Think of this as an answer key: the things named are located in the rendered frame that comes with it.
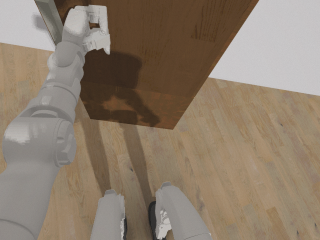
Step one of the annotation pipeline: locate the robot left forearm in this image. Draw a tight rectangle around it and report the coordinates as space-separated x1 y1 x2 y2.
2 41 85 162

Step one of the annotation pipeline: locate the robot thigh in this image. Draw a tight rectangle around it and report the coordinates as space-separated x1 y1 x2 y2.
155 185 213 240
90 193 125 240

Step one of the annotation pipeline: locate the robot right thigh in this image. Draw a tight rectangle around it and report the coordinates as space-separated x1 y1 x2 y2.
155 185 213 240

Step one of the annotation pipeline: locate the robot left thigh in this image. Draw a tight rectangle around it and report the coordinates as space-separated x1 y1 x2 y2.
90 193 125 240

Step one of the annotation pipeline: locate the cupboard door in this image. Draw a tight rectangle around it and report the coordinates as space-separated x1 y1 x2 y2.
54 0 253 98

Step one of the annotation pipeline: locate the handle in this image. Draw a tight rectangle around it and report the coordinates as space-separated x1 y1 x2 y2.
35 0 64 46

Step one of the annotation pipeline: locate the left robot upper arm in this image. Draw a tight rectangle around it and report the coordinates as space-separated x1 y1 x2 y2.
0 117 77 240

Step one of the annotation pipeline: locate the left robot hand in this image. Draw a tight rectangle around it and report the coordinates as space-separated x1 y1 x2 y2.
62 4 111 56

